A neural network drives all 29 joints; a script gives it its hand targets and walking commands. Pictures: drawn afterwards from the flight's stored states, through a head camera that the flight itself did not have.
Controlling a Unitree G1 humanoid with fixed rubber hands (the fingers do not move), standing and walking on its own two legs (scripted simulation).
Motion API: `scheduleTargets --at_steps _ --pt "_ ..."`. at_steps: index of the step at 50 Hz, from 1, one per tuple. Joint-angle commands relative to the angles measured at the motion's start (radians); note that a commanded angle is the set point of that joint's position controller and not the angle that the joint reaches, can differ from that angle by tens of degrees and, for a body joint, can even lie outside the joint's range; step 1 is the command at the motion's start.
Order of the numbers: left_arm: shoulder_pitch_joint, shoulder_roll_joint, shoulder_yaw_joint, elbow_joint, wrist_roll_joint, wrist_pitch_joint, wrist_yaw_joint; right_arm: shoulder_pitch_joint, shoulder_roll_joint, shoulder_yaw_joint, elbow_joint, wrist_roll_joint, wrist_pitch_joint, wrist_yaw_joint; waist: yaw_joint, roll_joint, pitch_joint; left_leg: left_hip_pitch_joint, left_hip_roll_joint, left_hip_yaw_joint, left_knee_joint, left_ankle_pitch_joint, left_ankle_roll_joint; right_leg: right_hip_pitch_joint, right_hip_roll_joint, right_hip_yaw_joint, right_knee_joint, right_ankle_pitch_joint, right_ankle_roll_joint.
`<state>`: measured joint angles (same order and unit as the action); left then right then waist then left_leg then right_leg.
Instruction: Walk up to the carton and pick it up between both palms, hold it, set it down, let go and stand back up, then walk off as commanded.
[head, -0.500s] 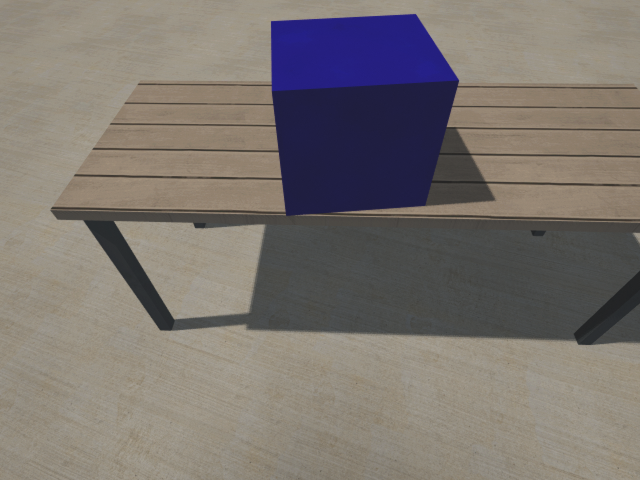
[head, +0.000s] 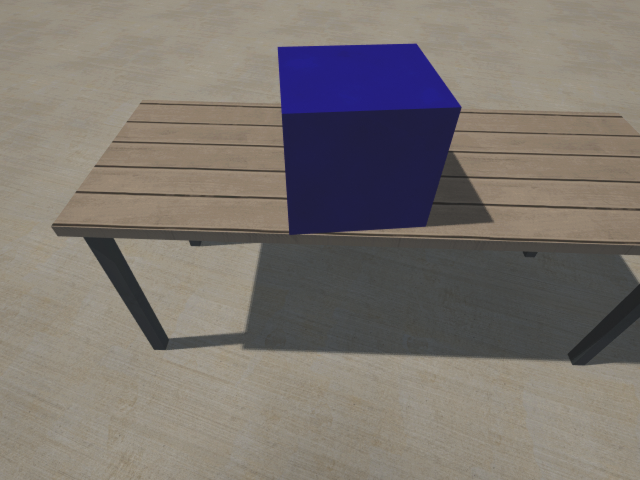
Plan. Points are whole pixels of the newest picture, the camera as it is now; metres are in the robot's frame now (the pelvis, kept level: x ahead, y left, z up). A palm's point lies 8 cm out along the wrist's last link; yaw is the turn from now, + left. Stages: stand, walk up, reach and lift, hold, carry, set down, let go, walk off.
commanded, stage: walk up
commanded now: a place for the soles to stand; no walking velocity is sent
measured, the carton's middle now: (353, 138) +0.80 -0.04 +0.02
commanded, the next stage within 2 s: none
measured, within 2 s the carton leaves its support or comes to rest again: neither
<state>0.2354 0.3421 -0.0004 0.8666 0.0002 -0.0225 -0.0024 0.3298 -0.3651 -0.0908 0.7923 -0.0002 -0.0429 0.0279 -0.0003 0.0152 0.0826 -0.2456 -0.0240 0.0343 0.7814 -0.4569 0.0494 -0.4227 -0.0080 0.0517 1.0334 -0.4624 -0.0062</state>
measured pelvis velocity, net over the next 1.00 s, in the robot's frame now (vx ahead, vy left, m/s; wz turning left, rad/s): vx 0.24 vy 0.01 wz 0.06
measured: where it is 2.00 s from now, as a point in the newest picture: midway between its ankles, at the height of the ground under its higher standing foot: (335, 454)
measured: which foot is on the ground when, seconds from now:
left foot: down 0.00-0.28, up 0.30-0.80, down 0.82-1.00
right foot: up 0.00-0.26, down 0.28-0.84, up 0.86-1.00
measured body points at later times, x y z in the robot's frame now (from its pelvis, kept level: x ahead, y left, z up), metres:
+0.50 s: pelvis +0.12 -0.07 +0.00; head +0.13 -0.10 +0.45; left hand +0.16 +0.23 -0.10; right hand +0.19 -0.38 -0.12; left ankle +0.13 +0.07 -0.64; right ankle +0.17 -0.15 -0.71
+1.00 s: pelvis +0.24 +0.01 +0.01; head +0.24 +0.04 +0.46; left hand +0.28 +0.30 -0.13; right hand +0.34 -0.30 -0.07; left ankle +0.28 +0.09 -0.71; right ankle +0.23 -0.16 -0.64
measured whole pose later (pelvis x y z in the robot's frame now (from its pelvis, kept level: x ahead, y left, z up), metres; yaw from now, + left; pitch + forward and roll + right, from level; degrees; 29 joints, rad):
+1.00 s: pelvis +0.24 +0.01 +0.01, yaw +4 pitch -5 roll -3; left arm 0.29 0.36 0.00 0.86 0.00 -0.04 -0.01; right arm 0.29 -0.37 -0.09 0.80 0.00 -0.08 0.02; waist 0.00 -0.02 0.08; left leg -0.34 -0.01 0.02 0.74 -0.32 0.06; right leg -0.40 -0.04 0.01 1.11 -0.37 -0.01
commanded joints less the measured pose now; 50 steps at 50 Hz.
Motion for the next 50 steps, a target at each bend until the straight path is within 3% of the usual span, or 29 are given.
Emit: scheduleTargets --at_steps 1,5,9,10,11,12,13,14,15,16,17,18,20,22,26,29,31,34,37,38,39,40,41,42,43,44,45,47,50 --pt "-0.069 0.308 0.117 -0.065 0.023 -0.039 -0.027 0.021 -0.330 -0.092 -0.033 -0.010 -0.081 -0.023 -0.046 0.022 0.120 0.137 0.311 -0.501 -0.584 -0.036 0.020 -0.352 -0.059 0.054 0.060 0.164 -0.011" --pt "-0.126 0.282 0.103 -0.106 0.019 -0.047 -0.032 0.073 -0.321 -0.085 -0.034 -0.006 -0.080 -0.021 -0.063 0.035 0.138 0.186 0.309 -0.373 -0.508 0.324 0.077 -0.334 -0.079 -0.003 -0.074 0.185 0.000" --pt "-0.156 0.271 0.098 -0.130 0.017 -0.063 -0.047 0.016 -0.333 -0.085 -0.068 -0.008 -0.068 -0.012 -0.050 0.092 0.125 0.123 0.298 -0.250 -0.407 0.431 0.160 -0.153 -0.078 -0.086 -0.272 0.115 -0.012" --pt "-0.126 0.271 0.101 -0.122 0.014 -0.069 -0.044 -0.008 -0.326 -0.083 -0.074 -0.007 -0.064 -0.010 -0.035 0.099 0.094 0.126 0.293 -0.229 -0.338 0.526 0.166 -0.083 -0.069 -0.098 -0.331 0.104 -0.019" --pt "-0.040 0.266 0.104 -0.105 0.013 -0.075 -0.039 -0.031 -0.320 -0.081 -0.084 -0.005 -0.058 -0.010 0.014 0.085 0.025 0.107 0.261 -0.165 -0.221 0.620 0.143 0.053 -0.038 -0.122 -0.442 0.126 -0.038" --pt "0.127 0.282 0.122 -0.043 0.017 -0.087 -0.029 -0.045 -0.279 -0.071 -0.093 -0.003 -0.053 -0.008 0.098 -0.006 -0.089 0.031 0.185 -0.086 0.069 0.729 0.107 0.315 0.001 -0.118 -0.552 0.194 -0.060" --pt "0.266 0.363 0.153 -0.016 0.027 -0.098 -0.014 0.021 -0.191 -0.043 -0.094 0.011 -0.053 -0.008 0.149 -0.211 -0.199 -0.124 0.093 -0.048 0.357 0.582 0.057 0.533 -0.067 0.037 -0.573 0.143 -0.073" --pt "0.272 0.413 0.155 -0.048 0.022 -0.100 -0.002 0.107 -0.130 -0.023 -0.101 0.018 -0.052 -0.004 0.108 -0.370 -0.247 -0.344 -0.024 -0.046 0.491 -0.043 -0.004 0.671 -0.306 0.446 -0.617 0.085 -0.112" --pt "0.265 0.434 0.153 -0.039 0.009 -0.096 -0.002 0.042 -0.232 -0.038 -0.098 0.010 -0.040 -0.012 0.111 -0.274 -0.211 -0.464 -0.059 -0.098 0.538 -0.095 0.002 0.592 -0.386 0.728 -0.776 -0.110 -0.164" --pt "0.207 0.428 0.150 -0.034 0.006 -0.090 0.000 -0.024 -0.278 -0.044 -0.093 0.008 -0.032 -0.015 0.105 -0.197 -0.114 -0.464 -0.018 -0.156 0.576 -0.053 0.008 0.479 -0.394 0.722 -0.799 -0.132 -0.183" --pt "0.154 0.386 0.141 -0.044 0.008 -0.088 0.004 -0.032 -0.277 -0.046 -0.082 0.009 -0.029 -0.010 0.083 -0.146 -0.057 -0.471 0.013 -0.139 0.551 -0.009 0.015 0.434 -0.348 0.600 -0.757 -0.010 -0.168" --pt "0.125 0.341 0.131 -0.056 0.007 -0.090 0.006 -0.007 -0.264 -0.043 -0.069 0.012 -0.028 -0.006 0.062 -0.124 -0.042 -0.470 0.041 -0.129 0.511 0.049 0.012 0.409 -0.306 0.475 -0.727 0.134 -0.142" --pt "0.109 0.320 0.117 -0.075 0.012 -0.098 0.008 0.028 -0.231 -0.046 -0.043 0.007 -0.019 0.001 0.036 -0.141 -0.016 -0.393 0.070 -0.121 0.410 0.100 -0.005 0.301 -0.263 0.327 -0.708 0.288 -0.095" --pt "0.142 0.325 0.123 -0.086 0.014 -0.105 0.007 0.037 -0.223 -0.045 -0.039 0.000 -0.005 0.005 0.035 -0.156 -0.033 -0.362 0.056 -0.110 0.398 0.133 -0.014 0.266 -0.244 0.312 -0.712 0.281 -0.076" --pt "0.157 0.340 0.130 -0.097 0.019 -0.109 0.009 -0.040 -0.243 -0.050 -0.051 -0.009 0.006 0.008 0.052 -0.119 0.018 -0.447 0.083 -0.126 0.359 0.204 -0.033 0.218 -0.261 0.343 -0.793 -0.037 -0.072" --pt "0.167 0.347 0.135 -0.096 0.024 -0.108 0.011 -0.089 -0.247 -0.053 -0.057 -0.015 0.004 0.014 0.063 -0.099 0.049 -0.500 0.103 -0.125 0.295 0.207 -0.045 0.227 -0.270 0.351 -0.820 -0.192 -0.092" --pt "0.183 0.347 0.135 -0.090 0.028 -0.105 0.013 -0.126 -0.243 -0.051 -0.070 -0.019 -0.001 0.015 0.073 -0.091 0.063 -0.532 0.113 -0.114 0.241 0.175 -0.049 0.257 -0.282 0.351 -0.804 -0.185 -0.124" --pt "0.221 0.368 0.139 -0.083 0.026 -0.101 0.014 -0.179 -0.230 -0.044 -0.097 -0.026 -0.018 0.015 0.096 -0.133 0.043 -0.564 0.120 -0.081 0.149 0.079 -0.047 0.347 -0.318 0.347 -0.736 -0.034 -0.202" --pt "0.223 0.367 0.134 -0.086 0.022 -0.098 0.013 -0.194 -0.221 -0.043 -0.117 -0.023 -0.050 0.011 0.090 -0.138 0.002 -0.473 0.112 -0.055 -0.019 -0.022 -0.013 0.373 -0.341 0.286 -0.600 0.336 -0.258" --pt "0.195 0.367 0.128 -0.089 0.018 -0.096 0.015 -0.157 -0.213 -0.044 -0.108 -0.019 -0.063 0.008 0.061 -0.132 -0.035 -0.389 0.106 -0.046 -0.118 -0.008 0.007 0.356 -0.346 0.239 -0.525 0.479 -0.247" --pt "0.113 0.354 0.114 -0.111 0.008 -0.091 0.012 -0.026 -0.213 -0.050 -0.064 -0.017 -0.076 0.000 -0.030 -0.090 -0.099 -0.136 0.064 -0.025 -0.294 0.098 0.027 0.256 -0.277 0.118 -0.374 0.665 -0.199" --pt "0.104 0.282 0.092 -0.117 0.003 -0.087 0.008 0.150 -0.260 -0.078 0.002 -0.025 -0.084 -0.014 -0.105 0.042 -0.248 0.173 0.051 -0.101 -0.315 0.188 0.037 0.132 -0.189 0.029 -0.042 0.675 -0.136" --pt "0.160 0.172 0.053 -0.124 -0.011 -0.088 0.005 0.186 -0.334 -0.099 -0.001 -0.028 -0.084 -0.026 -0.098 0.264 -0.324 0.373 0.223 -0.395 -0.305 0.145 0.070 -0.094 -0.098 -0.036 0.156 0.299 -0.054" --pt "0.173 0.207 0.058 -0.104 -0.002 -0.086 0.003 0.162 -0.383 -0.108 -0.020 -0.020 -0.078 -0.033 -0.086 0.234 -0.237 0.382 0.365 -0.702 -0.434 -0.001 0.146 -0.326 0.033 -0.072 0.195 -0.030 -0.023" --pt "0.107 0.300 0.083 -0.089 0.010 -0.070 0.005 0.130 -0.386 -0.102 -0.029 0.001 -0.075 -0.026 -0.092 0.123 -0.143 0.254 0.411 -0.800 -0.519 -0.150 0.170 -0.350 -0.008 0.008 0.257 -0.044 -0.036" --pt "0.085 0.335 0.097 -0.078 0.012 -0.059 0.002 0.071 -0.380 -0.098 -0.031 0.002 -0.072 -0.025 -0.074 0.065 -0.042 0.152 0.387 -0.715 -0.539 -0.194 0.125 -0.346 -0.049 0.027 0.259 0.015 -0.043" --pt "0.079 0.319 0.099 -0.061 0.008 -0.052 -0.002 0.037 -0.357 -0.094 -0.031 0.001 -0.072 -0.029 -0.053 0.058 0.025 0.081 0.353 -0.635 -0.557 -0.129 0.083 -0.327 -0.052 0.038 0.246 0.068 -0.048" --pt "0.122 0.280 0.099 -0.033 0.003 -0.037 -0.015 0.022 -0.309 -0.081 -0.023 -0.004 -0.078 -0.033 -0.035 0.102 0.042 0.035 0.275 -0.480 -0.549 0.068 0.003 -0.259 -0.058 0.053 0.181 0.162 -0.035" --pt "0.127 0.267 0.097 -0.026 -0.003 -0.030 -0.017 0.049 -0.293 -0.074 -0.017 -0.002 -0.082 -0.028 -0.030 0.115 0.031 0.054 0.242 -0.389 -0.533 0.228 -0.032 -0.204 -0.049 0.051 0.124 0.210 -0.023"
